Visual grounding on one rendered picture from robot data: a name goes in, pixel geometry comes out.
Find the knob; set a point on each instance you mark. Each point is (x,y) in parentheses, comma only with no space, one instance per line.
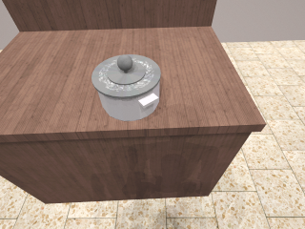
(124,62)

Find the lid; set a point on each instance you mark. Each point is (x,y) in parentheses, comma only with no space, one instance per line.
(141,78)

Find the table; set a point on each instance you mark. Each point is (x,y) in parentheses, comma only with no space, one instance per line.
(57,142)

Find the pot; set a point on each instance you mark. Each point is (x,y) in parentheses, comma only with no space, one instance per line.
(131,109)

